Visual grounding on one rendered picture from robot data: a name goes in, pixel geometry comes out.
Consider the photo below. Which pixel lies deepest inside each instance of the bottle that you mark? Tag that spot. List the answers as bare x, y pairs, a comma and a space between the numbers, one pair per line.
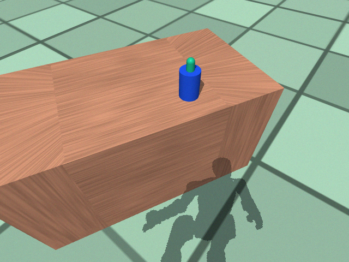
189, 81

